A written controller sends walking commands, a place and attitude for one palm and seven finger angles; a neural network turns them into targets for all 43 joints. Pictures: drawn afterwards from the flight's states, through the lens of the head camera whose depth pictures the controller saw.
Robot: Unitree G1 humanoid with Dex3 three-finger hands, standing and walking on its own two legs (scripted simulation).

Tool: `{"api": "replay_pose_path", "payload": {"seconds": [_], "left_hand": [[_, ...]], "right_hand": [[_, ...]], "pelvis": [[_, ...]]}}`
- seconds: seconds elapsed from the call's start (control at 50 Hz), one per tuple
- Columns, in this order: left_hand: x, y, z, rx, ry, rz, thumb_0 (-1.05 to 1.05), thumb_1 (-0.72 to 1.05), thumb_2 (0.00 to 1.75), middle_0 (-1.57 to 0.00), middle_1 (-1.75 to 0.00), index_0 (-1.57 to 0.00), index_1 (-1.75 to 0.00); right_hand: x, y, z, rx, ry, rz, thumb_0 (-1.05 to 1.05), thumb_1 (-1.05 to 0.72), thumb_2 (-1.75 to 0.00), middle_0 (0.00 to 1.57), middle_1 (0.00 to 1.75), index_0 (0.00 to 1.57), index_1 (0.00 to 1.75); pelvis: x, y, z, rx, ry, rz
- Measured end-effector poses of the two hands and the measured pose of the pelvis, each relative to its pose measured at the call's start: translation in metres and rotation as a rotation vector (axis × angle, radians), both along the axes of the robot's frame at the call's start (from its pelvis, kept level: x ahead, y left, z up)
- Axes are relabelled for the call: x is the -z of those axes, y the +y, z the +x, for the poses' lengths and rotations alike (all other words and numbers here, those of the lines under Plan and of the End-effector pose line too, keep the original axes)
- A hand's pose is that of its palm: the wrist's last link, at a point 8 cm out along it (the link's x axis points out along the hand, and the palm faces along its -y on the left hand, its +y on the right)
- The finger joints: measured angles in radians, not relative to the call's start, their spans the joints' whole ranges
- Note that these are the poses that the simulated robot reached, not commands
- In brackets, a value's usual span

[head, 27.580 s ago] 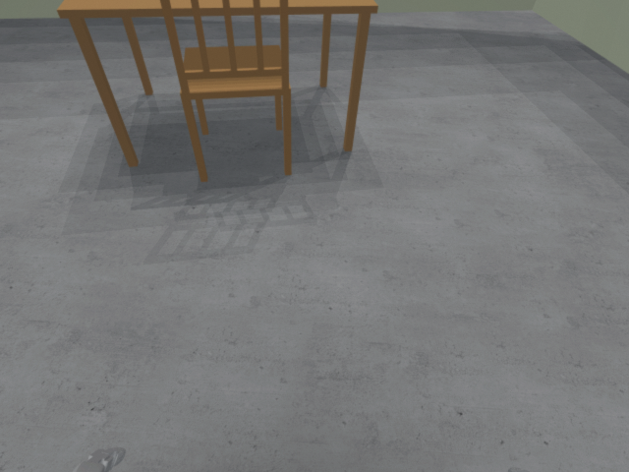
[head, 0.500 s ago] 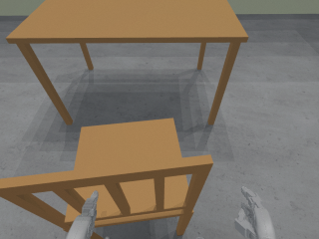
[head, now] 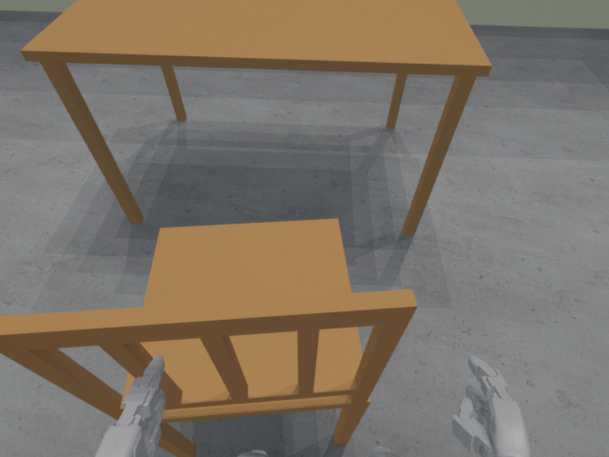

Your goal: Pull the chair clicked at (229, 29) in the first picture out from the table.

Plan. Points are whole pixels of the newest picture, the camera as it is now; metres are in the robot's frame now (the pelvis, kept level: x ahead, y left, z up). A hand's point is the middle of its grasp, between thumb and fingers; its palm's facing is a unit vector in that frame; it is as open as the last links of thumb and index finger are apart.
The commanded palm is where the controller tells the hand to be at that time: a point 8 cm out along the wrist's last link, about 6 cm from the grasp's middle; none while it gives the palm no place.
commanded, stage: draw the hand back to the body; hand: left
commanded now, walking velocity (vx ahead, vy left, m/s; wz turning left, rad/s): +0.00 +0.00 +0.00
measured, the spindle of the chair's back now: (228, 367) +0.24 +0.13 -0.03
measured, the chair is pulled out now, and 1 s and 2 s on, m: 0.62 0.61 0.59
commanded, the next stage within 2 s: step back with the hand held close in 1.40 s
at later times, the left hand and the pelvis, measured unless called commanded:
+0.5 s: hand (120, 445) +0.13 +0.19 +0.08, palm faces +0.05 -0.91 -0.41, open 15.2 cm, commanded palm +0.11 +0.25 +0.15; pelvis -0.01 -0.01 +0.03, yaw +0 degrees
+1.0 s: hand (82, 427) +0.14 +0.22 +0.10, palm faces +0.13 -0.83 -0.54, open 7.9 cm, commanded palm +0.16 +0.28 +0.25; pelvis +0.02 -0.03 +0.06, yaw +1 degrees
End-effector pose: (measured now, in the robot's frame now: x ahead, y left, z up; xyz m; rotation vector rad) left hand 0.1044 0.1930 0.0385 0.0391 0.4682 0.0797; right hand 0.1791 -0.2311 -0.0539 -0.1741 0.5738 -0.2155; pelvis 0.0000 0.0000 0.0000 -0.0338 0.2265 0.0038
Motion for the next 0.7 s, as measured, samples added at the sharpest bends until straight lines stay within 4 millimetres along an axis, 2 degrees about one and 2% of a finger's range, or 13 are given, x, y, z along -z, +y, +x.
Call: {"api": "replay_pose_path", "payload": {"seconds": [0.06, 0.18, 0.3, 0.34, 0.42, 0.48, 0.7], "left_hand": [[-0.01, 0.004, 0.006, 0.016, -0.086, 0.009, -0.02, -0.54, 0.2, -0.01, 0.0, -0.06, -0.03], [-0.017, 0.013, 0.003, 0.059, -0.128, 0.039, -0.02, -0.54, 0.2, -0.03, -0.01, -0.07, -0.03], [-0.038, 0.021, 0.001, 0.081, -0.171, 0.074, -0.02, -0.53, 0.21, -0.05, -0.02, -0.1, -0.04], [-0.046, 0.024, 0.002, 0.086, -0.191, 0.083, -0.02, -0.51, 0.22, -0.06, -0.03, -0.11, -0.06], [-0.06, 0.033, 0.005, 0.081, -0.108, 0.289, -0.02, -0.43, 0.26, -0.07, -0.05, -0.17, -0.09], [-0.068, 0.038, 0.006, 0.042, -0.055, 0.358, -0.02, -0.35, 0.3, -0.06, -0.06, -0.24, -0.14], [-0.082, 0.052, 0.007, -0.056, 0.041, 0.426, -0.01, 0.02, 0.47, -0.09, -0.12, -0.37, -0.24]], "right_hand": [[0.006, 0.002, -0.003, 0.004, 0.013, 0.019, 0.02, -0.91, -0.9, 0.2, 0.3, 0.2, 0.3], [0.015, 0.005, -0.012, 0.017, 0.039, 0.061, 0.02, -0.91, -0.9, 0.2, 0.3, 0.2, 0.3], [0.015, 0.005, -0.019, 0.028, 0.046, 0.082, 0.02, -0.91, -0.9, 0.2, 0.3, 0.2, 0.3], [0.012, 0.004, -0.021, 0.029, 0.04, 0.082, 0.02, -0.91, -0.9, 0.2, 0.3, 0.2, 0.3], [0.002, 0.005, -0.021, 0.007, 0.051, 0.057, 0.02, -0.91, -0.9, 0.2, 0.3, 0.2, 0.3], [-0.01, 0.004, -0.018, 0.005, 0.031, 0.052, 0.02, -0.91, -0.9, 0.2, 0.3, 0.2, 0.3], [-0.039, 0.0, 0.003, -0.081, -0.027, 0.021, 0.02, -0.91, -0.9, 0.2, 0.3, 0.2, 0.3]], "pelvis": [[0.001, -0.001, -0.002, 0.001, -0.001, -0.002], [0.002, -0.003, -0.007, 0.006, -0.013, -0.002], [-0.005, -0.005, -0.01, 0.002, -0.043, -0.003], [-0.008, -0.006, -0.01, 0.0, -0.055, -0.004], [-0.021, -0.009, -0.009, -0.001, -0.112, -0.001], [-0.031, -0.01, -0.007, 0.002, -0.155, 0.001], [-0.054, -0.019, 0.002, -0.001, -0.245, 0.011]]}}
